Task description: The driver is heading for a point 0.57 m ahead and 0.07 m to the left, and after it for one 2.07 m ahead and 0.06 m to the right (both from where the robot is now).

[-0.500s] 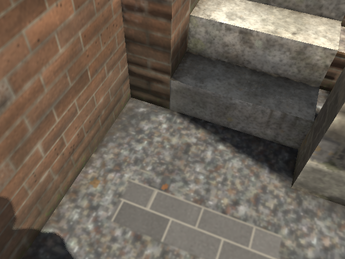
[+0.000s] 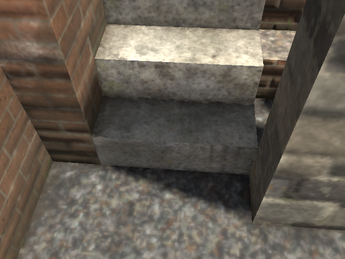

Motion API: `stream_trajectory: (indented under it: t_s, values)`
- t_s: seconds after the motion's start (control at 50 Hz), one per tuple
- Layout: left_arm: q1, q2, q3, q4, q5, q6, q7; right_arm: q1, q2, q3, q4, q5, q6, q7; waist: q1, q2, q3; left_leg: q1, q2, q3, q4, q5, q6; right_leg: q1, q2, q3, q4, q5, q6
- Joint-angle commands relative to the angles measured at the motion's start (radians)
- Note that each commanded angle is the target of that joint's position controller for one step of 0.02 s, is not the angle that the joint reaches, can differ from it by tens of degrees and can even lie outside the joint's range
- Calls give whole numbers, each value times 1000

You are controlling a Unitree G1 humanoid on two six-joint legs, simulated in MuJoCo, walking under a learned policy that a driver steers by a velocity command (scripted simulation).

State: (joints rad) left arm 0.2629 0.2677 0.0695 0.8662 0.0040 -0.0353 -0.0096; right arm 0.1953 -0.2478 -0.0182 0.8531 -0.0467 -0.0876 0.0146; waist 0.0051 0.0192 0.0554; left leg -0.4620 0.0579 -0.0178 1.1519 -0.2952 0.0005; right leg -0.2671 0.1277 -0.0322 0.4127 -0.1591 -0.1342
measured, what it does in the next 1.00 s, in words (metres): walks ahead: left foot, then right foot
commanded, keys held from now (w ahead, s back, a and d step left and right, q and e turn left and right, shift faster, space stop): w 0.58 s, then no key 0.42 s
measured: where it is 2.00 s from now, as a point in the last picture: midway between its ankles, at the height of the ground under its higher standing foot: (173, 249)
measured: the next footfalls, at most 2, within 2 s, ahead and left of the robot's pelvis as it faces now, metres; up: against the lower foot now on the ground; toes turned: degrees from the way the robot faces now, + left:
left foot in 0.36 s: +0.40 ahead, +0.14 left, +0.00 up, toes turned -1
right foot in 0.80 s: +0.57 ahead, -0.07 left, +0.00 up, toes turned -5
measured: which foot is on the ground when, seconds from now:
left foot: up 0.00-0.34, down 0.36-0.82, up 0.84-1.00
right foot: down 0.00-0.36, up 0.38-0.78, down 0.80-1.00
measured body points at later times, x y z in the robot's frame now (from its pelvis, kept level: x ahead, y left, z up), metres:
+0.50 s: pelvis +0.29 +0.06 +0.00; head +0.32 +0.07 +0.45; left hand +0.33 +0.32 -0.15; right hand +0.41 -0.21 -0.12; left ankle +0.36 +0.14 -0.74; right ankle +0.16 -0.04 -0.64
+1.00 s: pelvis +0.46 +0.02 +0.00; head +0.47 +0.00 +0.45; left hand +0.59 +0.23 -0.13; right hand +0.48 -0.20 -0.16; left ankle +0.43 +0.16 -0.72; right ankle +0.53 -0.06 -0.74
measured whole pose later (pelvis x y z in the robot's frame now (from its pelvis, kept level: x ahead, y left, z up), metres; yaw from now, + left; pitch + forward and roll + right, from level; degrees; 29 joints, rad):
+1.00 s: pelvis +0.46 +0.02 +0.00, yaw -5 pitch +0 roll +1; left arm 0.16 0.13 -0.01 0.94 0.04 -0.08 0.05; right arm 0.23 -0.15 0.00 0.99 -0.02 0.03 -0.05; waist -0.03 0.02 0.02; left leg -0.25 -0.01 -0.01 0.67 -0.47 0.00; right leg -0.33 0.02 -0.04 0.42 -0.10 -0.06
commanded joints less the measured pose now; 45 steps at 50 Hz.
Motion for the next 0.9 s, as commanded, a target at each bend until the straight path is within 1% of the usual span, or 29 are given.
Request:
stream_trajectory:
  t_s: [0.02,0.12,0.14,0.22,0.24,0.26,0.28,0.32,0.34,0.36,0.38,0.4,0.42,0.44,0.48,0.52,0.56,0.6,0.64,0.66,0.72,0.74,0.78,0.8,0.82,0.84,0.86,0.88,0.9]
  values:
    - [40,106,22,-30,-12,-47,-2,89,-75,-10,-25,-13,41,1,-36,-8,-85,-60,34,3,-88,49,-24,109,-281,253,-200,425,-159]
    - [149,81,9,3,-13,-36,0,-117,-59,-4,-81,5,50,14,40,-93,-16,-142,37,42,-383,303,-23,116,-221,191,-235,332,-48]
    - [156,93,12,1,4,-42,8,-160,-80,-9,-87,12,44,10,60,-81,-15,-151,35,38,-430,338,-20,141,-240,213,-244,291,-31]
    - [211,97,14,19,12,-54,27,-282,-81,-12,-120,14,26,11,103,-76,11,-176,15,32,-575,409,-2,239,-261,218,-254,214,-28]
    - [222,89,8,27,8,-62,27,-306,-81,-13,-132,9,28,13,96,-83,26,-188,14,39,-577,408,10,268,-282,231,-242,260,-36]
    - [222,122,19,32,13,-74,28,-294,-81,-11,-139,12,26,8,85,-121,24,-182,8,40,-582,349,20,293,-290,231,-213,298,-46]
    - [220,121,21,37,17,-79,28,-284,-97,-15,-138,10,19,9,78,-110,23,-175,6,34,-593,297,34,316,-304,232,-184,336,-46]
    - [184,129,26,40,20,-86,23,-196,-105,-22,-117,7,15,4,31,-96,-10,-13,-34,60,-652,206,69,285,-298,214,-99,467,-27]
    - [176,130,25,44,20,-86,18,-90,-119,-33,-84,5,10,-6,-15,-83,-61,125,-69,88,-684,167,91,268,-275,193,23,608,-15]
    - [177,110,17,43,23,-88,14,82,-155,-50,-31,-7,1,-19,-83,-44,-161,352,-47,60,-675,165,131,181,-226,159,224,611,2]
    - [227,28,-10,18,-10,-96,24,212,-250,-76,-32,-33,-6,-31,-119,98,-327,708,185,-222,-650,174,242,-112,-168,121,556,407,49]
    - [308,8,-20,36,-26,-89,29,243,-293,-98,-15,-24,14,-20,-117,266,-475,841,381,-610,-812,76,361,-316,-15,19,882,-343,81]
    - [207,80,-7,47,12,-74,31,167,-216,-79,-3,0,15,-13,-83,71,-308,702,333,-604,-868,32,318,-401,-88,103,947,-280,63]
    - [119,72,-12,23,26,-70,27,80,-138,-61,-13,7,9,-9,-63,-14,-190,542,298,-432,-866,147,281,-383,-137,97,914,-193,72]
    - [95,40,-17,23,41,-55,21,43,-86,-45,5,19,3,-11,-16,7,-103,374,215,-243,-899,320,237,-316,-185,92,824,-169,89]
    - [113,15,-25,38,48,-36,15,49,-78,-41,34,26,-10,-10,13,54,-93,292,174,-151,-925,405,228,-242,-191,70,760,-165,105]
    - [52,6,-30,8,65,-12,5,109,-92,-45,77,48,-38,-9,22,74,-60,302,182,-148,-995,346,243,-294,-218,42,644,-141,122]
    - [-41,0,-31,-27,54,-7,5,106,-93,-43,88,51,-42,-11,5,62,-19,292,162,-103,-1020,402,243,-322,-225,17,513,-88,137]
    - [-124,-12,-39,-52,43,-24,9,120,-91,-42,93,38,-42,-8,-21,18,-26,272,121,-3,-995,667,214,-244,-190,-17,381,8,142]
    - [-130,-30,-44,-53,36,-32,12,125,-98,-42,102,38,-41,-5,-12,42,-53,284,97,35,-965,764,193,-198,-167,-30,314,49,141]
    - [-119,-15,-42,-34,28,-46,26,140,-91,-38,122,51,-39,-9,-15,86,-105,343,93,45,-895,826,144,-110,-140,-14,206,133,129]
    - [-95,-29,-43,-25,31,-57,40,84,-87,-29,107,51,-29,-21,16,103,-119,359,110,29,-832,895,147,-66,-144,6,183,131,125]
    - [-23,1,-35,20,45,-76,55,61,-84,-25,104,66,-13,-30,48,34,-154,356,86,24,-713,803,113,68,-118,-10,31,218,109]
    - [18,37,-28,36,60,-88,60,92,-69,-17,109,67,-10,-30,56,-18,-178,306,54,21,-623,637,82,178,-175,33,-19,383,102]
    - [93,72,-22,35,62,-95,77,170,31,13,112,77,9,-38,51,-105,-274,227,-19,48,-456,174,26,346,-401,213,3,829,58]
    - [102,45,-30,58,46,-84,78,316,97,24,148,95,48,-40,-1,-191,-362,203,-73,15,-314,-277,19,368,-535,362,37,996,-85]
    - [57,19,-36,46,29,-79,72,286,28,6,158,67,85,-43,-3,-136,-315,165,-65,-32,-256,-355,31,285,-530,376,5,853,-120]
    - [-35,-1,-47,25,30,-69,53,244,30,8,152,33,103,-59,-29,-140,-204,130,-63,-25,-237,-355,31,173,-487,338,-54,727,-104]
    - [-91,-31,-59,12,35,-67,51,212,28,8,147,24,113,-71,-42,-134,-142,147,-54,-25,-274,-307,22,90,-438,296,-96,614,-71]
Velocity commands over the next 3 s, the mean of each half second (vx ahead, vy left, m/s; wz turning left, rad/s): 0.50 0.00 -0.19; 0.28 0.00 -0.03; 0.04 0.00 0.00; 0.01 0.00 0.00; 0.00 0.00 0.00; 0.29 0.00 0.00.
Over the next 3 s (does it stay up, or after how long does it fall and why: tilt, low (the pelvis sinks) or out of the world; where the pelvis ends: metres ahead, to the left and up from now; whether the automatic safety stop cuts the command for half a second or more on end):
stays up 0.56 0.04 0.01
